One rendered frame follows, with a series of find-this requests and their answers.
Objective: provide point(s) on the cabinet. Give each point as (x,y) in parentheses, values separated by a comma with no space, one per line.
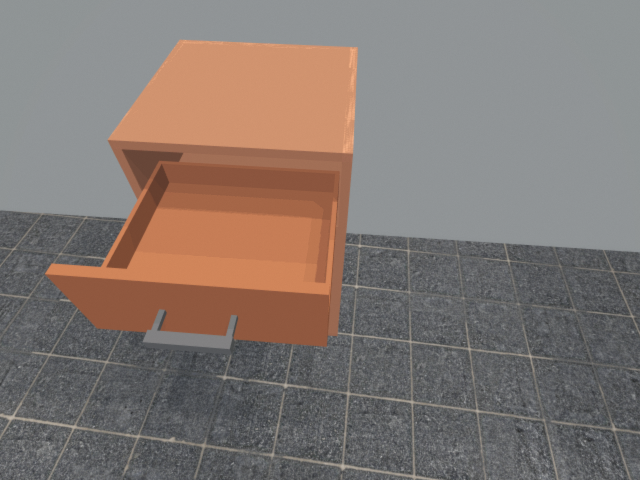
(248,104)

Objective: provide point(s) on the handle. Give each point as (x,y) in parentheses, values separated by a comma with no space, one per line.
(155,338)

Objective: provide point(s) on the drawer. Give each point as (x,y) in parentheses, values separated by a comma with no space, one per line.
(207,241)

